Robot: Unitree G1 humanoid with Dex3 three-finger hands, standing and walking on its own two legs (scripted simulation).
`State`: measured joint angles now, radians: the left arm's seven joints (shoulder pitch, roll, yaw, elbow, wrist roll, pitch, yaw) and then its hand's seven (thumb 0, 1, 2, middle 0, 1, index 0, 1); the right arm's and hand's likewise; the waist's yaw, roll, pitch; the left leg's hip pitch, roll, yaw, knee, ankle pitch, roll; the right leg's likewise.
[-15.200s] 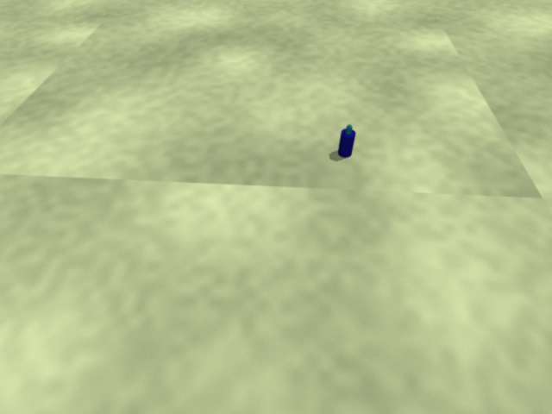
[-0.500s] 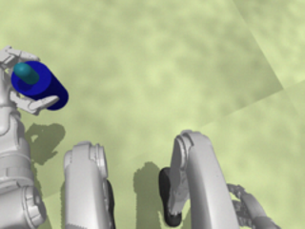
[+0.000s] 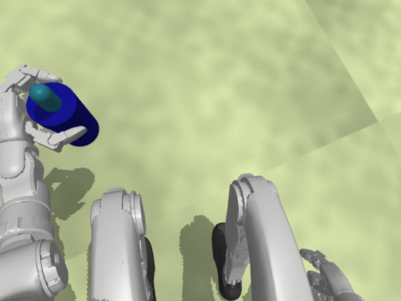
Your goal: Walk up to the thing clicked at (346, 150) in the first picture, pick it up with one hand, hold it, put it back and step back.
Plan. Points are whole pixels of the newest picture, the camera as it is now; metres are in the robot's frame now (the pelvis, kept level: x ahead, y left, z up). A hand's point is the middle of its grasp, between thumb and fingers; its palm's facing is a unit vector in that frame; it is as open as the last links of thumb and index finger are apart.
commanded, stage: lift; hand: left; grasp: from the side
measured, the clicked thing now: (63, 113) +0.46 +0.23 -0.05
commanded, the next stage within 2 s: none
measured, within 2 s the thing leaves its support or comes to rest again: neither
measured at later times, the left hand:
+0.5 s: hand (35, 108) +0.43 +0.24 +0.03, palm faces +0.11 -0.99 -0.06, open 10.8 cm
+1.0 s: hand out of the picture +0.40 +0.23 +0.20, palm faces +0.13 -0.99 -0.06, open 10.8 cm
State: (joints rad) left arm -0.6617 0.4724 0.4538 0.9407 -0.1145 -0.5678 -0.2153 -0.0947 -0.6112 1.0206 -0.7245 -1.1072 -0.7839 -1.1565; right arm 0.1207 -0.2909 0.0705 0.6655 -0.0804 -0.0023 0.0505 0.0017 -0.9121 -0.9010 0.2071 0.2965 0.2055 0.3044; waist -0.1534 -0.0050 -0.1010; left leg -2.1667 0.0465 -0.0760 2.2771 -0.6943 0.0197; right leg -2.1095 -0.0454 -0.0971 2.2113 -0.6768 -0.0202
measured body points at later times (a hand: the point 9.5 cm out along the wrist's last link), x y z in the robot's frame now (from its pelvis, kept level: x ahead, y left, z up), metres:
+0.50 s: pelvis +0.00 +0.00 +0.04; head +0.19 +0.03 +0.44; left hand +0.42 +0.29 +0.03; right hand +0.12 -0.27 -0.08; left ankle +0.08 +0.12 -0.34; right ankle +0.10 -0.12 -0.34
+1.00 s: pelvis +0.03 +0.01 +0.18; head +0.17 +0.04 +0.61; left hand +0.38 +0.28 +0.21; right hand +0.19 -0.24 +0.07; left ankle +0.08 +0.12 -0.34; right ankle +0.10 -0.12 -0.34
